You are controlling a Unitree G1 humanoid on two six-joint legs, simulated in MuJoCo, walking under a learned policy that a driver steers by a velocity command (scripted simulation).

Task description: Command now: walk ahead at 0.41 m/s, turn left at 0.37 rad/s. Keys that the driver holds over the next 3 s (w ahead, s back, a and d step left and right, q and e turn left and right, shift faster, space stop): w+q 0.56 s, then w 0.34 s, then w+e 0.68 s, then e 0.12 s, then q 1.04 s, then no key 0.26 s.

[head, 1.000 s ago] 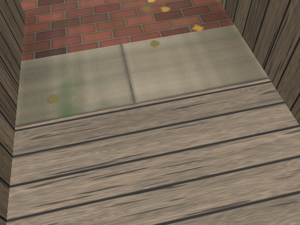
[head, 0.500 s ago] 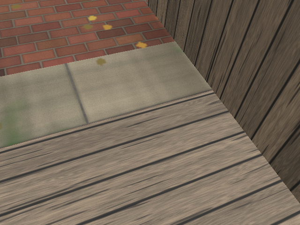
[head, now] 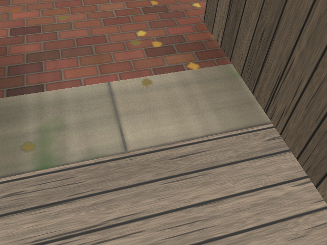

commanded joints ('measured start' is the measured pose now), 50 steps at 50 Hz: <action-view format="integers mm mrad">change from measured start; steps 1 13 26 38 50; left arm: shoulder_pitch -41 -293 -92 -95 14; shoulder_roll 137 68 208 90 132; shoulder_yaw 22 5 37 10 13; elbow -63 -220 -258 -177 -76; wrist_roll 1 8 6 -22 -33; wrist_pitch -15 16 -28 -60 -15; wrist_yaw -1 -24 4 -21 -16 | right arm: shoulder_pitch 178 226 267 97 108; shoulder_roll -104 -125 -121 -47 -78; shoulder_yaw -39 -35 -45 -11 -1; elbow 14 -17 -64 -132 -126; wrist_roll -10 24 5 -32 -38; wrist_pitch -20 -53 -59 -5 -54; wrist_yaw -7 -57 -54 -11 -37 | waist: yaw -132 -55 76 -49 -130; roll -4 77 -31 -54 -13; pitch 1 46 -220 -3 -85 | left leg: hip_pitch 360 279 215 -222 305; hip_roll -95 107 -28 2 -50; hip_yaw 44 -369 -317 -150 8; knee -78 -489 188 363 -199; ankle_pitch -20 208 442 50 133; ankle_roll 54 194 38 -32 40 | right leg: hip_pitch -293 -732 -8 -173 -155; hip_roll -174 -62 -152 -241 -177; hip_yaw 5 29 211 165 41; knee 248 566 108 -164 216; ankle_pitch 541 263 66 452 850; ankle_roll -139 29 -83 -194 -133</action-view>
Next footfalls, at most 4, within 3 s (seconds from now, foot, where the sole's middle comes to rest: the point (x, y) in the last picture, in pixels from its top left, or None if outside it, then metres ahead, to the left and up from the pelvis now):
0.02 left None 0.13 0.10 -0.77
0.52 right None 0.48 -0.03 -0.77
1.02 left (105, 211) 0.63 0.27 -0.77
1.54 right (136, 151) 0.95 0.17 -0.77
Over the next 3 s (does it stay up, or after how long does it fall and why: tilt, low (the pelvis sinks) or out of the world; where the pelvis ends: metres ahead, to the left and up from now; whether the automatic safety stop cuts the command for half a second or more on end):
stays up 1.01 0.21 0.01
